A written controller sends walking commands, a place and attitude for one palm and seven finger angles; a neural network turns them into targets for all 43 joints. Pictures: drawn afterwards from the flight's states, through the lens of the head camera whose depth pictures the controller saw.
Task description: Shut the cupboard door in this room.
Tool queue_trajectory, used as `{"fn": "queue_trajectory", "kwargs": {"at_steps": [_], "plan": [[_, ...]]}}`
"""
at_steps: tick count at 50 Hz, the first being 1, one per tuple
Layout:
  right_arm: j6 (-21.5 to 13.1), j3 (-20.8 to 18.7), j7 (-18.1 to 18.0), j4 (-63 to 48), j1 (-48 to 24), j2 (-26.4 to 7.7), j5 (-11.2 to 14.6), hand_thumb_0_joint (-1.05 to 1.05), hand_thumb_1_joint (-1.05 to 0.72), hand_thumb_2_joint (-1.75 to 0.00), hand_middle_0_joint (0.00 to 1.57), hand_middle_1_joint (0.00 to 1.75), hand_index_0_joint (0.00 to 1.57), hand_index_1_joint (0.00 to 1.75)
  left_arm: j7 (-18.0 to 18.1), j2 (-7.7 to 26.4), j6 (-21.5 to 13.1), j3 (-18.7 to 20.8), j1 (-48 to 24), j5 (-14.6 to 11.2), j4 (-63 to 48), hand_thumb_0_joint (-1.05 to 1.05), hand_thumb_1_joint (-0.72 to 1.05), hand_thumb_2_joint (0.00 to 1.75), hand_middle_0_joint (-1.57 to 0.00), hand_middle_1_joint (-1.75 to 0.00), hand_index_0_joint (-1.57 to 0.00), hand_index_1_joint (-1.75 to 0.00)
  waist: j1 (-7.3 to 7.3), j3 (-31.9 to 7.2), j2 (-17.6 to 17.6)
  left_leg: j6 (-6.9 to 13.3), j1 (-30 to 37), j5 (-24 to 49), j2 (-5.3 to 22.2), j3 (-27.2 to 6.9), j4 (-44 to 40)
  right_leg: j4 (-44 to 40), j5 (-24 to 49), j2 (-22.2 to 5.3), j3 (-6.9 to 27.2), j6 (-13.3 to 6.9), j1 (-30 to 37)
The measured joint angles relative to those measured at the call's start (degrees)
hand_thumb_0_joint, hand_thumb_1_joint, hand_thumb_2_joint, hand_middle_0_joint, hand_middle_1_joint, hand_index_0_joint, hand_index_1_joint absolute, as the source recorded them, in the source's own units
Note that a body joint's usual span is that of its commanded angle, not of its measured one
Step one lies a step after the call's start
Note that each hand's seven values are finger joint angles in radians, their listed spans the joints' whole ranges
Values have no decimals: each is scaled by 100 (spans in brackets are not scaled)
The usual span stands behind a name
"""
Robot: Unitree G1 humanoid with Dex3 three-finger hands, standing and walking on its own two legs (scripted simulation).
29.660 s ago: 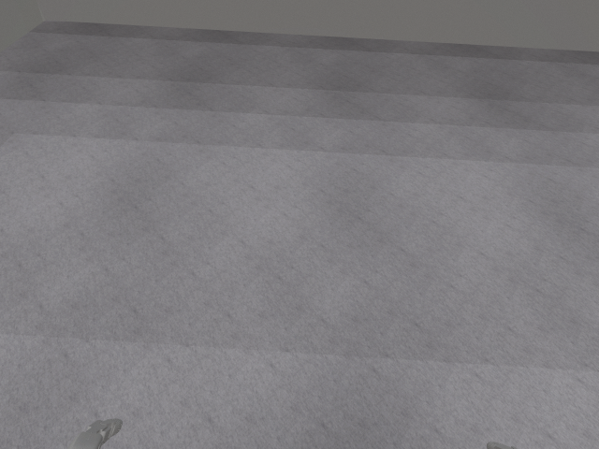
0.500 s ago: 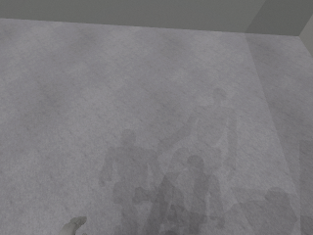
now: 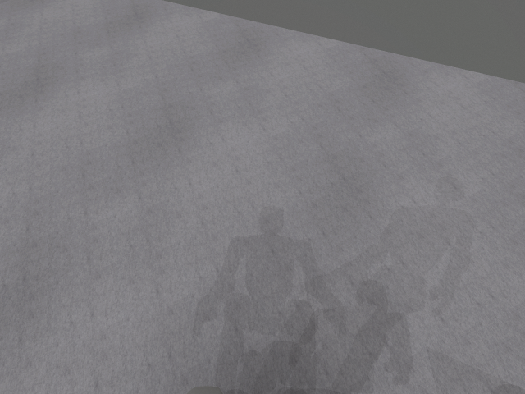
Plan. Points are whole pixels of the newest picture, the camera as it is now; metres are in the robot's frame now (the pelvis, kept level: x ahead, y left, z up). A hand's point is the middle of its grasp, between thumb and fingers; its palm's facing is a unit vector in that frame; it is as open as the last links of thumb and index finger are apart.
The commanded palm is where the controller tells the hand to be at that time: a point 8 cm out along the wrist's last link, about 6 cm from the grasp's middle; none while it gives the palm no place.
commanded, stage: turn or walk to find it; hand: left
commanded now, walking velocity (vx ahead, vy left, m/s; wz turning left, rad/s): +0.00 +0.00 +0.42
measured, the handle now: out of the picture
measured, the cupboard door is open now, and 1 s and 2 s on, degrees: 90 90 90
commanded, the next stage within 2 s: none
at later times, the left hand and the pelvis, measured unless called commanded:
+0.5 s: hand out of the picture +0.06 +0.25 -0.16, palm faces +0.19 -0.95 -0.24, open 7.4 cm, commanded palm none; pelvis -0.01 +0.03 +0.00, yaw +11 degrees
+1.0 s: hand out of the picture -0.06 +0.19 -0.16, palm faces +0.43 -0.86 -0.26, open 7.3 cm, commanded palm none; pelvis -0.01 -0.01 +0.00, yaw +25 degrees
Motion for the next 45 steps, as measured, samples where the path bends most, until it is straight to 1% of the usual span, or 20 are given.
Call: {"fn": "queue_trajectory", "kwargs": {"at_steps": [1, 3, 4, 5, 6, 7, 11, 15, 22, 26, 28, 29, 30, 31, 32, 34, 36, 39, 42, 45], "plan": [[-38, 22, -4, -40, -63, 16, 11, 1, -91, -90, 20, 29, 20, 30, -2, 51, 11, 18, 25, 0, 31, 0, 91, 90, -20, -30, -20, -30, 22, 9, -38, 23, 128, 78, -23, 76, -347, 87, -30, -50, -49, 42, -43], [-136, 62, 6, -141, -148, 25, 22, 1, -91, -90, 20, 29, 20, 30, -10, 148, 50, 51, 100, -29, 88, 0, 91, 90, -20, -30, -20, -30, 33, -19, -70, 87, 479, 664, -58, 200, -1261, 376, -152, -145, -155, 154, -163], [-198, 65, 4, -171, -193, 60, 9, 1, -91, -90, 20, 29, 20, 30, -13, 216, 92, 74, 123, -57, 119, 0, 91, 90, -20, -30, -20, -30, 36, -30, -141, 311, 539, 697, -121, 224, -1436, 639, -267, -225, -114, 218, -281], [-232, 80, -2, -194, -243, 129, -2, 1, -91, -90, 20, 29, 20, 30, -3, 296, 163, 96, 112, -70, 164, 0, 91, 90, -20, -30, -20, -30, 64, -12, -253, 450, 510, 661, -198, 236, -1358, 1022, -736, -239, 129, 297, -431], [-249, 111, 0, -222, -272, 183, -16, 1, -91, -90, 20, 29, 20, 30, 9, 351, 239, 111, 105, -72, 201, 0, 91, 90, -20, -30, -20, -30, 92, -13, -298, 529, 506, 632, -218, 225, -1310, 1472, -1150, -164, 370, 341, -592], [-267, 142, -12, -242, -279, 230, -30, 1, -91, -90, 20, 29, 20, 30, 18, 386, 303, 122, 94, -66, 243, 0, 91, 90, -20, -30, -20, -30, 98, -35, -305, 569, 533, 641, -215, 196, -1348, 1895, -1343, -70, 562, 375, -735], [-300, 226, -96, -271, -245, 336, -41, 1, -91, -89, 20, 29, 20, 30, -31, 410, 350, 135, -55, -74, 292, 0, 91, 90, -20, -30, -20, -30, 68, -114, -196, 609, 701, 940, -220, -15, -1830, 3012, -1071, 162, 997, 486, -1145], [-334, 262, -111, -258, -177, 397, -20, 1, -91, -89, 20, 30, 20, 30, -57, 376, 266, 107, -224, -89, 181, 0, 91, 90, -20, -30, -20, -30, 52, -128, -149, 653, 813, 1165, -304, -146, -2179, 3250, -793, 203, 1202, 593, -1283], [-334, 213, -112, -212, 116, 442, -48, 1, -91, -89, 21, 30, 20, 30, -27, 240, 255, 52, -616, -119, 5, 0, 91, 90, -20, -30, -20, -30, -156, -111, -74, 637, 754, 1258, -477, -387, -2229, 2599, -957, 307, 1307, 663, -1083], [-270, 153, -115, -137, 313, 380, -76, 1, -91, -89, 21, 30, 20, 30, -21, 114, 215, 3, -852, -151, -126, 0, 91, 90, -20, -30, -20, -30, -322, -85, 61, 549, 602, 1227, -534, -576, -2061, 1712, -1067, 454, 1279, 594, -766], [-233, 117, -112, -87, 405, 328, -77, 1, -91, -89, 21, 30, 20, 30, -26, 50, 157, -23, -926, -168, -202, 0, 91, 90, -20, -30, -20, -30, -375, -91, 138, 477, 490, 1178, -566, -669, -1915, 1058, -815, 537, 1248, 542, -510], [-216, 99, -109, -63, 457, 301, -68, 1, -91, -89, 21, 30, 20, 30, -30, 24, 114, -37, -939, -172, -241, 0, 91, 90, -20, -30, -20, -30, -384, -108, 166, 432, 417, 1130, -591, -709, -1799, 602, -501, 561, 1211, 520, -324], [-204, 78, -103, -39, 507, 269, -49, 1, -91, -89, 21, 30, 20, 30, -28, -1, 54, -50, -932, -163, -275, 0, 91, 90, -20, -30, -20, -30, -379, -130, 195, 381, 324, 1052, -616, -743, -1629, 203, -173, 570, 1165, 369, -155], [-182, 48, -98, 0, 505, 216, -28, 1, -91, -89, 21, 30, 20, 30, -14, -60, -3, -60, -938, -136, -280, 0, 91, 90, -20, -30, -20, -30, -383, -96, 295, 342, 205, 820, -586, -761, -1309, 193, -113, 613, 1096, 151, -133], [-142, 19, -98, 19, 504, 177, -18, 1, -91, -89, 20, 30, 20, 30, -9, -103, -36, -90, -920, -118, -298, 0, 91, 90, -20, -30, -20, -30, -401, -72, 343, 309, 29, 377, -597, -726, -806, 265, -168, 601, 1034, 3, -133], [-62, -35, -90, 33, 517, 104, -27, 1, -91, -89, 20, 30, 20, 30, 9, -190, -51, -118, -849, -108, -318, 0, 91, 90, -20, -30, -20, -30, -424, -59, 375, 256, -361, -52, -620, -601, 378, 252, -260, 511, 906, -128, -46], [-15, -77, -56, 60, 509, 34, -47, 1, -91, -89, 20, 29, 20, 30, 23, -255, -30, -124, -757, -108, -308, 0, 90, 90, -20, -30, -20, -30, -410, -56, 387, 192, -647, 49, -528, -469, 1315, 116, -234, 440, 803, -147, 80], [8, -109, -8, 70, 490, -36, -58, 1, -91, -90, 20, 29, 20, 30, 21, -304, -26, -123, -606, -97, -254, 0, 90, 90, -20, -30, -20, -30, -400, -65, 384, 87, -844, 399, -317, -407, 1955, -58, -159, 365, 633, -145, 214], [32, -106, 11, 78, 451, -53, -60, 1, -91, -90, 20, 29, 20, 30, 17, -306, -36, -111, -447, -80, -202, 0, 90, 90, -20, -30, -20, -30, -355, -78, 322, -6, -817, 514, -138, -393, 1938, -129, -142, 287, 471, -151, 272], [51, -80, 12, 89, 345, -43, -53, 1, -91, -90, 20, 29, 20, 30, 22, -258, -52, -72, -295, -57, -153, 0, 91, 90, -20, -30, -20, -30, -259, -59, 227, -58, -626, 361, -30, -334, 1462, -135, -146, 205, 337, -142, 284]]}}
